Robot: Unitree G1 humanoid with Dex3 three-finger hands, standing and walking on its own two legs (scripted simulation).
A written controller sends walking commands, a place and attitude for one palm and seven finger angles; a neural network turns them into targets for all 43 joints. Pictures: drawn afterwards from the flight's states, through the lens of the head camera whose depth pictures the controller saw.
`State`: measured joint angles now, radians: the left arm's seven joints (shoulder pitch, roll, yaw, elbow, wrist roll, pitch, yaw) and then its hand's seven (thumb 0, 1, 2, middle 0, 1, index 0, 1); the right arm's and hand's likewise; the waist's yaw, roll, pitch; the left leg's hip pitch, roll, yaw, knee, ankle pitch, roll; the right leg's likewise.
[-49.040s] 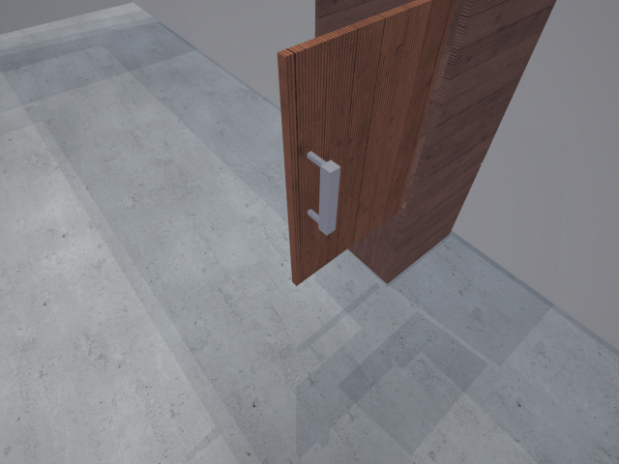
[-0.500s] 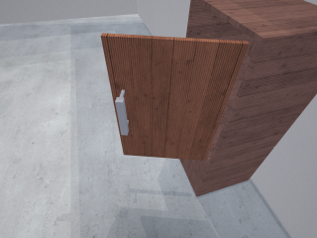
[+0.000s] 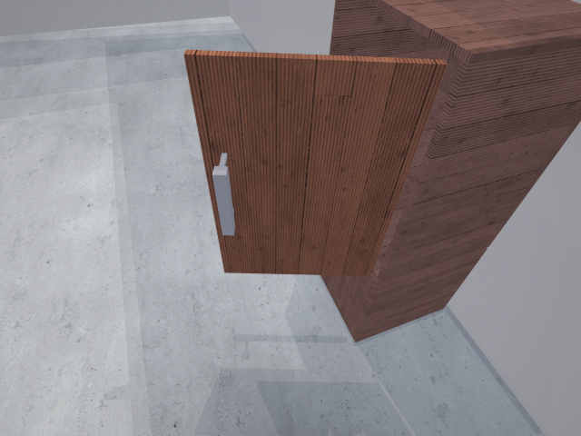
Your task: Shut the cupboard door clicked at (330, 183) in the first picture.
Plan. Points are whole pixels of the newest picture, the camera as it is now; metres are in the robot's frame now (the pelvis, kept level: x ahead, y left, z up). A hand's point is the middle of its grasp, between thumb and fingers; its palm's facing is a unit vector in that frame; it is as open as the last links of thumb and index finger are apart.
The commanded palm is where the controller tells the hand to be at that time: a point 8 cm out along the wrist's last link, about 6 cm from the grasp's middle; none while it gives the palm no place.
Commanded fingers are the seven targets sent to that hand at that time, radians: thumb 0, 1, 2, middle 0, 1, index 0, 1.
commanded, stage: look again from close up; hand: left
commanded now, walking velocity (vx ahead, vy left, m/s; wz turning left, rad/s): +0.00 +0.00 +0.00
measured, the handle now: (226, 195) +0.55 +0.16 -0.02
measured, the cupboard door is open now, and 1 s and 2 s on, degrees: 69 69 69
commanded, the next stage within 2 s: raise the hand and make a fist in 0.60 s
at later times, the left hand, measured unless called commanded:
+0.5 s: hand out of the picture +0.01 +0.15 -0.17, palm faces +0.04 -0.99 -0.15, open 7.4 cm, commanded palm none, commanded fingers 0.00 0.90 0.90 -0.20 -0.30 -0.20 -0.30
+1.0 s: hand (197, 367) +0.21 +0.14 -0.01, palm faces +0.04 -1.00 +0.03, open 6.7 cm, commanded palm +0.12 +0.21 -0.06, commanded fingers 0.00 0.90 0.90 -0.47 -0.60 -0.47 -0.60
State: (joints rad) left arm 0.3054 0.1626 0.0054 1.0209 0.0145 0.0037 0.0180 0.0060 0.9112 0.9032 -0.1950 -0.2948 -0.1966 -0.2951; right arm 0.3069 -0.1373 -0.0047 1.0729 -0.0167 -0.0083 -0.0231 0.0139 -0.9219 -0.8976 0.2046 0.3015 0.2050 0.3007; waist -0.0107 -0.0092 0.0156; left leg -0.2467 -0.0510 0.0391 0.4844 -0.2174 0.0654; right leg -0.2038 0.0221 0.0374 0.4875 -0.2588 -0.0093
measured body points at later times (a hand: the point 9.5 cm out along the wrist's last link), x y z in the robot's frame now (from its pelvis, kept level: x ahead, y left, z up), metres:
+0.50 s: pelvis +0.02 +0.00 +0.01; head +0.02 +0.00 +0.45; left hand +0.00 +0.20 -0.16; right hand +0.03 -0.23 -0.15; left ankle +0.03 +0.07 -0.74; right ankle +0.00 -0.12 -0.74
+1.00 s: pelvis -0.02 -0.02 -0.05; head +0.00 -0.02 +0.40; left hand +0.20 +0.19 -0.01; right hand +0.16 -0.27 -0.12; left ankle +0.03 +0.07 -0.74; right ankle +0.00 -0.12 -0.74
